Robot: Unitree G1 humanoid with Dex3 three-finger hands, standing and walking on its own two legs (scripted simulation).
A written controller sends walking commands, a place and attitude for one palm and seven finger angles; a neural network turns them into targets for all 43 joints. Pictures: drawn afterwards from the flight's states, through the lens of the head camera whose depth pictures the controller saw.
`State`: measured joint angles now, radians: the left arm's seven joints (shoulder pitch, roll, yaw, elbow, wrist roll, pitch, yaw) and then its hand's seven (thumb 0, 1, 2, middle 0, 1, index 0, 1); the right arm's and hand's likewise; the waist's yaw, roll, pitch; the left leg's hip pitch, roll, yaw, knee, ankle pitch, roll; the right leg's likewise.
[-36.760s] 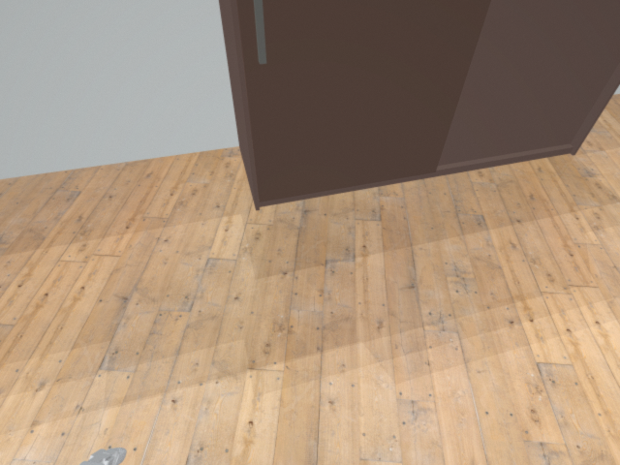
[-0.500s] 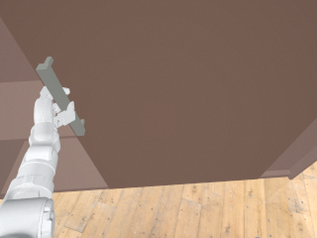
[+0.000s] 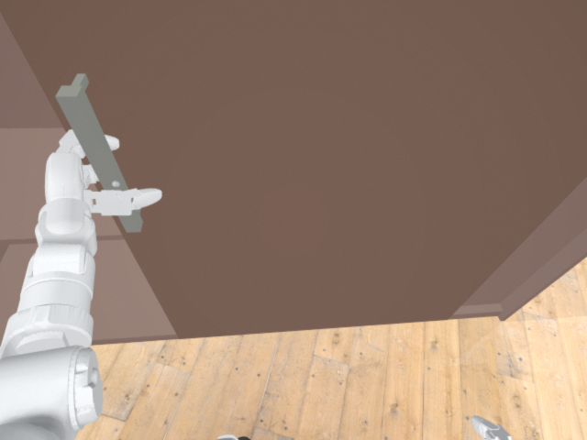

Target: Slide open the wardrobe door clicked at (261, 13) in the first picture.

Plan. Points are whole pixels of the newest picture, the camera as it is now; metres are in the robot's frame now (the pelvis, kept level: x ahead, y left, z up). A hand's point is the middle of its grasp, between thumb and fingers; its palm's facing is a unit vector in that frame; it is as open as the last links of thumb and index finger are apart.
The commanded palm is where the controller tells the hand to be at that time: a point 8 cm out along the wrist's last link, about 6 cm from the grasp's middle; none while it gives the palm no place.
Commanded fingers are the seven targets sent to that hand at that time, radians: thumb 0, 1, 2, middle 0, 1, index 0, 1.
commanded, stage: loosen the grip on the handle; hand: left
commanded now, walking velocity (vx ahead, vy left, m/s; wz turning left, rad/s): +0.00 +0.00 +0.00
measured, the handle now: (111, 163) +0.49 +0.28 +0.09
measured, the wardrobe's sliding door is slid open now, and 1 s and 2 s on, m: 0.68 0.68 0.68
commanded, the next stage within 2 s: slip the hand off the handle in 0.26 s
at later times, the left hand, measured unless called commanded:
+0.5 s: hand (79, 191) +0.42 +0.30 +0.10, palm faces +0.37 -0.89 -0.28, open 14.6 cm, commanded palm +0.39 +0.33 +0.12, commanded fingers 0.00 -0.55 0.20 -0.25 -1.15 -0.25 -1.15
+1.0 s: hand (25, 191) +0.41 +0.36 +0.11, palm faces +0.38 -0.88 -0.27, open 14.6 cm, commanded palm +0.37 +0.38 +0.12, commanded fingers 0.00 -0.55 0.20 -0.25 -1.15 -0.25 -1.15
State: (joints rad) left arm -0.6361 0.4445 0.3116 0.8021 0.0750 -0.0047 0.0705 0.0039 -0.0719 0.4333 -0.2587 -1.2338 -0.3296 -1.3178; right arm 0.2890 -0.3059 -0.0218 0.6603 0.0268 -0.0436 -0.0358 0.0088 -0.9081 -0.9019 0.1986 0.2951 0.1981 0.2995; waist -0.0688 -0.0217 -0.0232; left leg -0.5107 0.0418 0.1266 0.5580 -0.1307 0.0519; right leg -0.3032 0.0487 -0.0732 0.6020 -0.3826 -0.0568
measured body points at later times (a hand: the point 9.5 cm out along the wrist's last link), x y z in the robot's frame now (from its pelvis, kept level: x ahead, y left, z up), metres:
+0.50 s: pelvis -0.01 +0.02 +0.00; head +0.01 +0.03 +0.45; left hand +0.40 +0.35 +0.12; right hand +0.07 -0.24 -0.11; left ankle +0.10 +0.10 -0.72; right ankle -0.05 -0.08 -0.72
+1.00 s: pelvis -0.02 +0.03 -0.01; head +0.02 +0.06 +0.44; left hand +0.39 +0.41 +0.13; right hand +0.04 -0.24 -0.11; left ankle +0.10 +0.10 -0.72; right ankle -0.05 -0.08 -0.72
